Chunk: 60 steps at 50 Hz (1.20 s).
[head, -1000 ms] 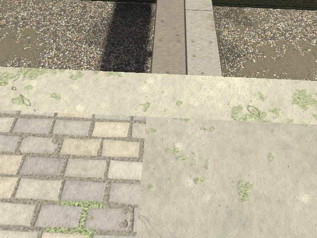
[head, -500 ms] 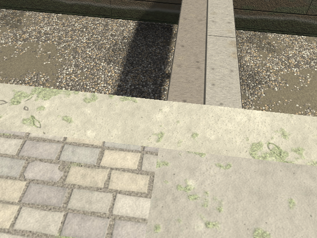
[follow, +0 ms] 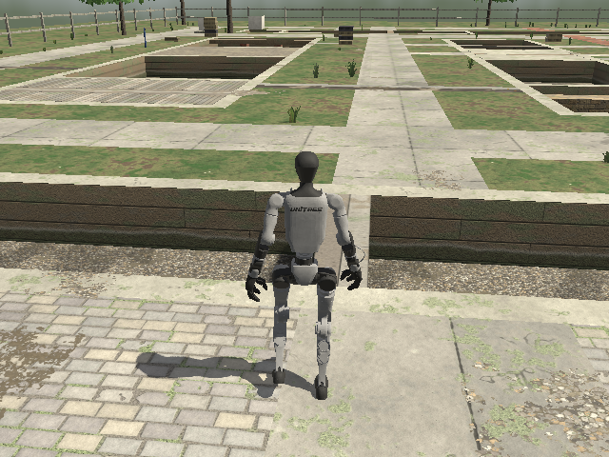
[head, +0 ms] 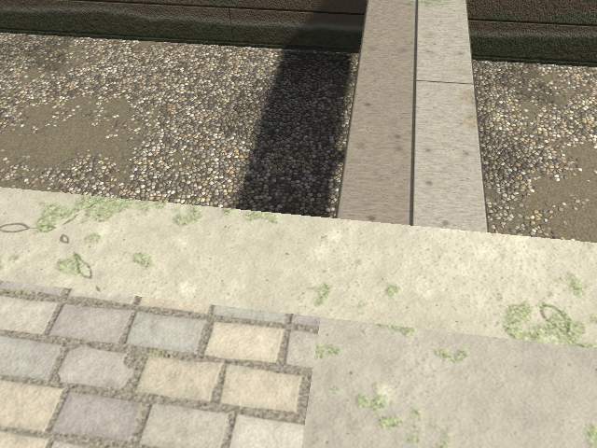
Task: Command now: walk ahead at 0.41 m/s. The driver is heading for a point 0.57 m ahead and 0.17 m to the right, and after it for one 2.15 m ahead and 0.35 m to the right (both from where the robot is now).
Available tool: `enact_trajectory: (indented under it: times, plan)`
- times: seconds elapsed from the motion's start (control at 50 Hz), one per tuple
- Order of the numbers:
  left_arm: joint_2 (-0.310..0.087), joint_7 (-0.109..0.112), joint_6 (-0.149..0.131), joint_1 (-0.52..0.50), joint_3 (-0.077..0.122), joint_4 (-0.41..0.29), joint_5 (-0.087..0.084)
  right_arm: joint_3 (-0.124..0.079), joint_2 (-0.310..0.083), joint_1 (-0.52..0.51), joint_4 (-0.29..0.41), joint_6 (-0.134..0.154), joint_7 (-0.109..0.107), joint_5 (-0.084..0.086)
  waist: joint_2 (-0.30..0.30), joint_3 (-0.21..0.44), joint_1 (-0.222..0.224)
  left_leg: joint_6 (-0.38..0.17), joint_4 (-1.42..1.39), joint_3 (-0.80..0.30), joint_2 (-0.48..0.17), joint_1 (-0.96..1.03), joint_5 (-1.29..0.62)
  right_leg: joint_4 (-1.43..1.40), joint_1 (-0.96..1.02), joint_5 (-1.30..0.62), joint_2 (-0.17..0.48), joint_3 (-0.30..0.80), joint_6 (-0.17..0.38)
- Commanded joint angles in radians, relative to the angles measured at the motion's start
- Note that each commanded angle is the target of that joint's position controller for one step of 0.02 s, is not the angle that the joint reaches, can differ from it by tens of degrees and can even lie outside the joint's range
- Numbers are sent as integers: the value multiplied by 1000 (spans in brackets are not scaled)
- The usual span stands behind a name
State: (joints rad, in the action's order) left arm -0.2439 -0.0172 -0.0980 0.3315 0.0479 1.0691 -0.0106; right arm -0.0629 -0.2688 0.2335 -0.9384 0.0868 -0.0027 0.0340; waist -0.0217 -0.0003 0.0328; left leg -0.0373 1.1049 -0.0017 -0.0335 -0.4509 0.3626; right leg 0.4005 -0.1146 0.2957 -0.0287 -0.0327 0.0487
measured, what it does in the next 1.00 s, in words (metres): walks ahead, turning right: left foot, then right foot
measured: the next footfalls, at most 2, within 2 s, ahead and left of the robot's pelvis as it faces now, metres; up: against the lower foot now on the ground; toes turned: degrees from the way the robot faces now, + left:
left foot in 0.30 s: +0.33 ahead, +0.16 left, +0.00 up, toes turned +0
right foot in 0.86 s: +0.57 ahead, -0.14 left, +0.00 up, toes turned -23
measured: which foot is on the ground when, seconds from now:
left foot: up 0.00-0.28, down 0.30-0.86, up 0.88-1.00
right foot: down 0.00-0.30, up 0.32-0.84, down 0.86-1.00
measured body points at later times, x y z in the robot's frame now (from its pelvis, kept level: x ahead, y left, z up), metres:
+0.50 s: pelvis +0.25 +0.07 +0.00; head +0.27 +0.08 +0.45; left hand +0.34 +0.34 -0.14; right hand +0.30 -0.20 -0.13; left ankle +0.29 +0.16 -0.74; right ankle +0.23 -0.08 -0.66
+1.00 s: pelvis +0.51 -0.05 -0.01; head +0.54 -0.07 +0.44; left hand +0.70 +0.17 -0.13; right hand +0.51 -0.35 -0.13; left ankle +0.49 +0.14 -0.64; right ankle +0.53 -0.12 -0.74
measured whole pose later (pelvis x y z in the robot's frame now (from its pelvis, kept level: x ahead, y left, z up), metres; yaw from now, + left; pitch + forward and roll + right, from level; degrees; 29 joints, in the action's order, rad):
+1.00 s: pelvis +0.51 -0.05 -0.01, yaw -24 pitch +1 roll +0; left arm -0.26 -0.03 -0.05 0.22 0.09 0.83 -0.02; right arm -0.07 -0.28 0.16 -0.87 0.13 0.00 0.03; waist -0.02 -0.07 0.01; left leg -0.02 1.20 -0.02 -0.07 -0.41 0.38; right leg 0.49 -0.33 0.18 -0.09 -0.02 0.11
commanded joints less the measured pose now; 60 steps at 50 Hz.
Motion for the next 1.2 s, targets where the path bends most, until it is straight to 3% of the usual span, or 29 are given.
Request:
enact_trajectory:
  times: [0.02,0.1,0.2,0.24,0.26,0.28,0.3,0.32,0.34,0.36,0.4,0.44,0.52,0.64,0.74,0.8,0.82,0.84,0.86,0.88,0.9,0.92,0.94,0.96,0.98,1.02,1.08,1.16,1.2]
  plan:
    - [-92,9,5,61,1,-20,4,-12,-46,-125,95,18,19,-8,101,-57,17,6,-85,-17,-82,-339,-111,-214,222,-347,269,269,156]
    - [-159,33,15,47,11,-35,9,13,1,-275,147,7,26,-12,95,-105,35,45,-408,40,-39,-187,-280,-281,56,-327,222,152,145]
    - [-160,33,14,105,24,-5,-14,7,-52,-352,184,2,36,-2,107,-140,29,3,-556,15,-24,-102,-371,-287,97,-346,278,135,124]
    - [-173,32,22,84,32,-11,-13,-10,-90,-296,179,8,36,-5,110,-98,-24,-22,-578,15,-1,-9,-331,-198,140,-530,291,137,105]
    - [-180,31,27,65,35,-19,-11,-26,-118,-213,159,9,32,-8,117,-41,-74,-38,-580,31,24,114,-307,-93,134,-679,272,121,87]
    - [-165,30,33,53,29,-28,-4,-50,-155,-44,108,8,24,-6,108,59,-153,-59,-577,42,40,336,-291,95,67,-731,221,94,61]
    - [-123,28,37,57,13,-55,15,-70,-219,139,73,5,11,-18,20,203,-214,-110,-560,-142,-131,636,-207,398,-142,-477,157,65,27]
    - [41,24,23,201,-27,-61,0,-75,-284,193,50,2,20,-33,-278,378,-131,-254,-730,-623,-385,893,69,759,-449,213,-21,55,-26]
    - [-72,22,8,136,0,-55,-28,-48,-181,158,57,7,24,-29,-195,310,-153,-225,-853,-724,-370,791,216,895,-534,272,16,175,-14]
    - [-133,24,0,42,20,-92,-49,-33,-136,55,71,16,22,-25,-150,146,-131,-174,-871,-569,-347,647,199,928,-599,187,64,156,5]
    - [-115,39,7,-3,31,-98,-29,-16,-76,-77,81,30,27,-35,-66,30,-67,-132,-916,-322,-278,392,-37,852,-516,33,147,136,13]
    - [-67,38,34,37,35,-91,-27,-11,-45,-107,65,37,29,-49,-87,14,-18,-116,-961,-181,-232,288,-127,798,-418,-15,180,144,17]
    - [-61,39,70,-49,46,-146,-21,-24,-85,-75,36,43,7,-50,-42,-50,-7,-145,-1022,-56,-244,260,-199,705,-526,-117,193,154,0]
    - [-50,1,57,-219,40,-213,-8,-34,-128,-7,24,28,-23,-48,-4,-89,-52,-125,-1035,117,-228,344,-304,419,-584,-350,169,84,-21]
    - [-37,-31,55,-356,24,-294,-14,-45,-150,93,1,-4,-21,-32,5,-126,-102,-114,-963,204,-257,519,-427,278,-621,-287,146,3,9]
    - [-78,-44,62,-315,42,-325,-15,-56,-185,62,17,-26,-21,-18,-48,-65,-48,-90,-791,248,-267,570,-889,260,-477,-134,67,-79,57]
    - [-107,-44,65,-239,58,-317,-18,-61,-203,46,26,-35,-23,-11,-68,-11,0,-77,-670,256,-263,566,-1043,261,-366,-89,24,-106,81]
    - [-154,-40,66,-97,86,-286,-23,-61,-211,17,36,-43,-24,-4,-61,63,84,-50,-478,276,-234,516,-1085,192,-169,-131,-22,-119,117]
    - [-232,-21,74,72,125,-243,-28,-54,-194,16,49,-40,-28,-10,2,153,157,-1,-198,277,-197,313,-861,132,133,-151,8,-7,165]
    - [-349,-6,76,81,144,-238,-33,-12,-39,92,102,-12,-13,-50,277,212,39,69,171,222,-5,-160,97,71,469,-37,277,537,336]
    - [-297,-14,60,109,121,-271,-17,-8,-71,27,129,40,-1,-11,187,364,71,49,301,-41,63,-288,260,-104,556,119,371,875,398]
    - [-220,-20,46,83,98,-262,-5,-23,-119,-91,159,66,6,30,110,232,95,18,299,-76,11,-386,173,-140,492,44,347,747,335]
    - [-184,-18,34,27,88,-269,-10,-20,-108,-106,159,81,5,25,48,143,57,-5,223,-77,-35,-372,78,-134,355,-27,309,618,299]
    - [-143,-15,30,-54,76,-289,-10,-28,-113,-102,144,83,-2,-1,13,86,13,-3,138,-79,-69,-304,19,-139,212,-121,264,512,269]
    - [-114,-10,25,-109,64,-307,-1,-41,-133,-71,131,70,-6,-17,42,68,-31,6,79,-92,-92,-229,-31,-153,108,-210,232,448,253]
    - [-114,1,16,-115,59,-316,0,-47,-125,-52,130,39,-6,-22,26,54,-56,36,0,-86,-100,-168,-67,-180,16,-295,208,394,250]
    - [-163,26,10,-64,69,-306,-2,-35,-87,-151,172,16,-14,-42,42,-2,-34,85,-172,-59,-82,-200,-202,-202,-69,-369,178,319,244]
    - [-160,38,19,-8,66,-297,-9,-15,-41,-301,232,18,-3,-37,86,-30,22,88,-475,-30,-7,-103,-468,-167,-149,-323,102,244,171]
    - [-161,39,25,14,68,-288,-8,-15,-60,-338,256,23,3,-34,104,-32,36,80,-538,-25,18,-48,-537,-140,-167,-293,105,265,156]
